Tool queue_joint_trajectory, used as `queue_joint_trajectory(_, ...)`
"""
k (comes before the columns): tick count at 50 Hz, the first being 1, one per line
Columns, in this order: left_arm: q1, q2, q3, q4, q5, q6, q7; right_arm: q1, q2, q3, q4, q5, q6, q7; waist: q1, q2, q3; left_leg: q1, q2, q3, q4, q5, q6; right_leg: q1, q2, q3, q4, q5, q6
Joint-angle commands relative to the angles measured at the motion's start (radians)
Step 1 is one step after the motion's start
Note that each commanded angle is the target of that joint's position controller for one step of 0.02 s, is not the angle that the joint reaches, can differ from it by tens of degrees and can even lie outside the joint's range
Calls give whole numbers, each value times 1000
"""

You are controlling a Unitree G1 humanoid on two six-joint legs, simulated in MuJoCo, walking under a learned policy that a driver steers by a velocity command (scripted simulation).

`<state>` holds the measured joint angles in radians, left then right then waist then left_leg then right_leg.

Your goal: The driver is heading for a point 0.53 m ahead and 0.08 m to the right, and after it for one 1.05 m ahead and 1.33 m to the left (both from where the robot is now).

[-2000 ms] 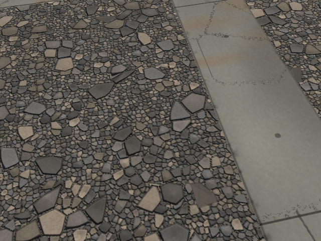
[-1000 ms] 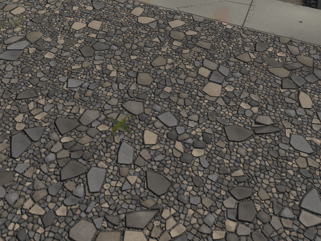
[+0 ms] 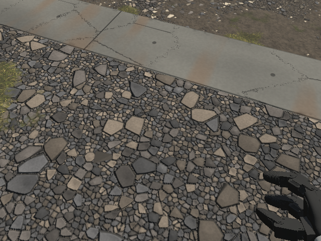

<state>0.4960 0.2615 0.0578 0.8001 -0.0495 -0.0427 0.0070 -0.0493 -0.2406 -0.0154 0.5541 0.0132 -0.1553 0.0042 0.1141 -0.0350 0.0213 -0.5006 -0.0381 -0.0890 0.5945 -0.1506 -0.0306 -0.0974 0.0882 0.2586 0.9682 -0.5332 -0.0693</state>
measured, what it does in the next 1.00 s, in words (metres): walks ahead: right foot, then left foot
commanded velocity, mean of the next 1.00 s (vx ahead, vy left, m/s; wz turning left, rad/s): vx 1.00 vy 0.00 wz -0.09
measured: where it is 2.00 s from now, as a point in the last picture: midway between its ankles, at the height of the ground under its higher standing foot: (203, 50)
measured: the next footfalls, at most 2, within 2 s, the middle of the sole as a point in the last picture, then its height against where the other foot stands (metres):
right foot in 0.40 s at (230, 234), level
left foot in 0.86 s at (226, 138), level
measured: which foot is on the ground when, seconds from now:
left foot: down 0.00-0.40, up 0.42-0.84, down 0.86-1.00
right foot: up 0.00-0.38, down 0.40-0.88, up 0.90-1.00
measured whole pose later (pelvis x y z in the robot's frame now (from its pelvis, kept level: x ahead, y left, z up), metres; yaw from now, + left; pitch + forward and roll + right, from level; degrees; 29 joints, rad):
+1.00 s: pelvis +0.87 -0.18 +0.00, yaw -3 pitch -2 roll +0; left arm 0.14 0.24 0.00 0.66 -0.01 -0.14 -0.02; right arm 0.39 -0.29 -0.06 0.76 0.01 -0.06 0.05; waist -0.06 0.02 0.07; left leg -0.39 -0.18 0.02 0.66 -0.23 0.18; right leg -0.34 0.03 0.11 1.41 -0.37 -0.06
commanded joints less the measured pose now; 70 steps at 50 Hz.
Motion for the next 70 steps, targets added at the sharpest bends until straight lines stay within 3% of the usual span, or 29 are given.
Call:
queue_joint_trajectory(1, -75, 105, -7, -138, -19, -18, 14, 414, -157, -85, 46, 1, 29, -8, -259, 270, -232, 913, 405, -660, -292, -561, 217, -813, -122, -115, 497, 137, 19)
queue_joint_trajectory(3, -231, 97, 0, -178, 28, -15, 3, 357, -126, -73, 87, -29, 41, -7, -219, 54, -46, 628, 327, -375, -312, -161, 188, -746, -189, -144, 412, 214, 18)
queue_joint_trajectory(7, -266, 17, -17, -246, -1, 28, -26, 281, -76, -62, 147, -10, 33, 1, -122, 114, 41, 426, 312, -122, -391, 20, 183, -735, -281, -152, 339, 211, 21)
queue_joint_trajectory(13, -435, 70, -25, -298, 25, 7, -69, 270, -224, -90, 172, -10, 20, -13, -137, 0, 125, 359, 238, 211, -500, 200, 122, -595, -228, -282, -75, 618, 14)
queue_joint_trajectory(16, -471, 133, -2, -315, 17, -1, -85, 344, -301, -101, 189, -15, 37, -13, -116, 68, 74, 497, 239, 286, -365, 834, 86, -437, -97, -412, -189, 572, -39)
queue_joint_trajectory(18, -291, 192, 32, -287, 10, 8, -81, 365, -350, -108, 188, -11, 56, -20, 9, 149, -46, 507, 286, 277, -61, 1242, 96, -183, -21, -425, -176, 426, -93)
queue_joint_trajectory(19, -45, 237, 66, -219, 12, 20, -62, 338, -336, -97, 185, -8, 56, -17, 144, 118, -154, 361, 284, 255, 199, 1219, 99, 157, -22, -364, -243, 475, -149)
queue_joint_trajectory(20, 84, 266, 72, -155, 3, 35, -37, 367, -241, -65, 198, -15, 49, -13, 159, -53, -179, 97, 157, 240, 631, 271, 66, 439, -129, -176, -275, 454, -182)
queue_joint_trajectory(21, -29, 346, 60, -200, 34, 11, -38, 594, -95, -9, 154, -3, 19, 7, -63, -331, -401, -208, 27, 76, 983, -430, 68, 670, -412, 445, -452, 156, -355)
queue_joint_trajectory(22, 7, 244, 54, -206, 43, 3, -40, 457, -243, -37, 169, 48, -3, 13, 63, -128, -448, -249, 55, -50, 986, -312, 96, 585, -435, 564, -657, -178, -323)
queue_joint_trajectory(24, -113, 221, 38, -173, 54, -35, -44, 282, -203, -26, 116, 70, 2, -4, -13, 93, -91, -278, 128, -28, 859, -200, 98, 185, -416, 368, -741, -55, -241)
queue_joint_trajectory(28, -250, 82, 2, -142, 70, -82, -52, 405, -145, -34, 199, 44, 100, -9, -152, 9, 28, -110, 227, -65, 704, -59, 64, -177, -309, -54, -793, 207, -145)
queue_joint_trajectory(33, -226, 90, 8, -104, 77, -104, -23, 236, -104, -26, 158, 26, 94, 6, -104, 27, 111, -195, 175, 22, 395, 298, 41, -151, -197, -396, -868, 553, -37)
queue_joint_trajectory(39, -148, 176, 20, -66, 70, -73, 16, 127, -107, -29, 106, 31, 65, 72, -81, 0, 98, -126, 51, 216, 66, 401, 115, 162, -247, -507, -795, 1134, 59)
queue_joint_trajectory(42, -219, 270, 48, -86, 69, -17, 43, 380, -201, -77, 130, 48, 101, 68, -258, -126, -56, 136, -43, 280, 140, 158, 170, 253, -307, -505, -421, 1755, 67)
queue_joint_trajectory(43, -300, 273, 49, -110, 69, -14, 38, 640, -280, -114, 193, 41, 127, 55, -389, -115, -150, 424, -30, 202, 167, 96, 215, 120, -308, -472, -140, 1718, 47)
queue_joint_trajectory(44, -381, 205, 31, -114, 48, -31, 13, 797, -293, -125, 239, 43, 149, 31, -469, 31, -141, 631, 9, 101, 68, 121, 254, -94, -171, -485, 303, 1097, 55)
queue_joint_trajectory(45, -285, -35, -33, -172, 55, -78, -19, 714, -276, -106, 241, 7, 139, 33, -263, 457, -81, 792, 76, -203, 72, 27, 381, -568, 34, -339, 728, -48, 92)
queue_joint_trajectory(46, -216, -8, -55, -235, 14, -123, -37, 579, -215, -79, 165, -25, 107, 35, -183, 397, -242, 848, 253, -735, -216, -504, 516, -767, 38, -123, 793, -36, 43)
queue_joint_trajectory(47, -345, 114, -34, -253, 2, -145, -41, 572, -164, -77, 134, -17, 90, 38, -232, 164, -162, 740, 259, -791, -376, -616, 439, -741, -19, -95, 655, 76, -18)
queue_joint_trajectory(49, -367, 105, -30, -256, 34, -139, -26, 450, -175, -76, 111, -7, 58, 50, -109, -97, -19, 437, 219, -712, -394, -503, 395, -644, -92, -90, 417, 189, -12)
queue_joint_trajectory(55, -514, 70, -33, -306, 81, -87, 8, 395, -138, -63, 103, 27, 65, -8, -128, 0, 91, 69, 8, -316, -382, -49, 344, -447, -128, -177, -97, 413, 128)
queue_joint_trajectory(57, -589, 17, -40, -339, 65, -93, 3, 407, -155, -73, 116, 32, 85, -26, -181, 68, 64, -1, -34, -272, -351, -26, 289, -300, -72, -223, -289, 585, 148)
queue_joint_trajectory(61, -605, 93, 9, -359, 15, -113, -2, 459, -150, -84, 147, 45, 105, -37, -204, 145, 1, 203, -2, -376, -216, -57, 238, -223, -42, -159, -476, 613, 160)
queue_joint_trajectory(64, -314, 168, 65, -311, 1, -121, 1, 397, -140, -83, 122, 25, 118, -33, -14, 154, -188, 302, -9, -332, 175, 236, 167, 77, -101, -149, -460, 532, 104)
queue_joint_trajectory(65, -75, 217, 74, -282, 4, -109, 12, 389, -61, -51, 84, -15, 117, -23, 63, 49, -379, 112, -32, -258, 515, 22, 136, 422, -271, 36, -361, 347, 67)
queue_joint_trajectory(66, -92, 286, 73, -271, 45, -107, -12, 553, 19, -17, 24, 60, 99, -15, -78, -510, -511, -219, -113, -169, 811, -420, 91, 635, -539, 675, -597, 43, -153)
queue_joint_trajectory(68, -206, 101, 42, -318, 49, -77, -5, 379, -122, -35, 45, 54, 111, -25, -8, -192, -232, -374, 41, -69, 957, -246, 75, 395, -457, 499, -636, -153, -112)
queue_joint_trajectory(70, -206, 104, 37, -274, 64, -58, 1, 255, -123, -42, -3, 16, 118, -22, -29, 37, -63, -343, 109, -30, 907, -191, 81, 153, -389, 230, -640, 152, -92)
